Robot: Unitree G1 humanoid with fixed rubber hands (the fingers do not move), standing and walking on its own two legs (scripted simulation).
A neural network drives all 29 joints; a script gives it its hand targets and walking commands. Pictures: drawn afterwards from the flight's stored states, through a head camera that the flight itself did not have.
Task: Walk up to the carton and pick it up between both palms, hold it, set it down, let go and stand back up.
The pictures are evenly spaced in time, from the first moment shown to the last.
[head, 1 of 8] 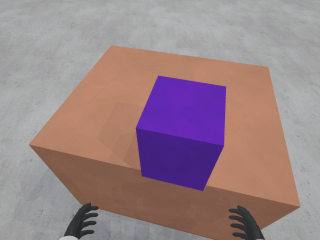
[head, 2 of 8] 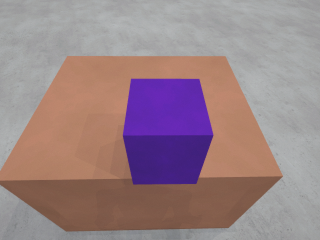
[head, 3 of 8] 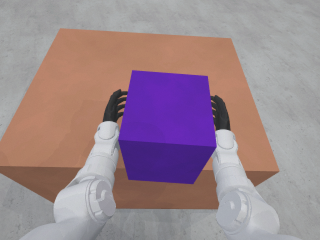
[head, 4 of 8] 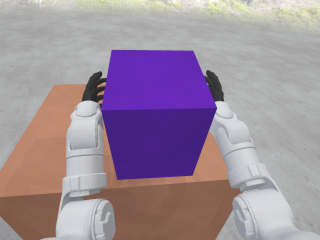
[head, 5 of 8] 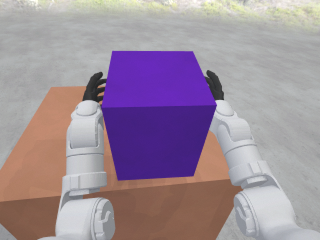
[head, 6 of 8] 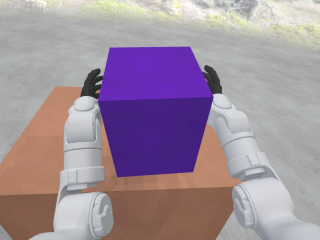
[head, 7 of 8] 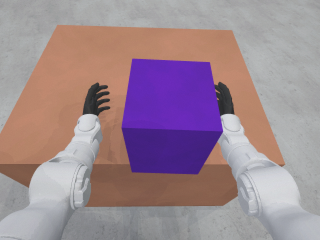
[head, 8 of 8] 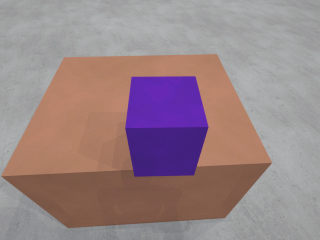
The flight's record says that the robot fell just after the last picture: no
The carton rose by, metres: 0.21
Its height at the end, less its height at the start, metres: +0.00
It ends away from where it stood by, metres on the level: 0.01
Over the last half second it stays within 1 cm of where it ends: yes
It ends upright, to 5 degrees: yes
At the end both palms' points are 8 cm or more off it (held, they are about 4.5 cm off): yes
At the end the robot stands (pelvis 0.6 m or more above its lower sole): yes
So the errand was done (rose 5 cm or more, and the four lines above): yes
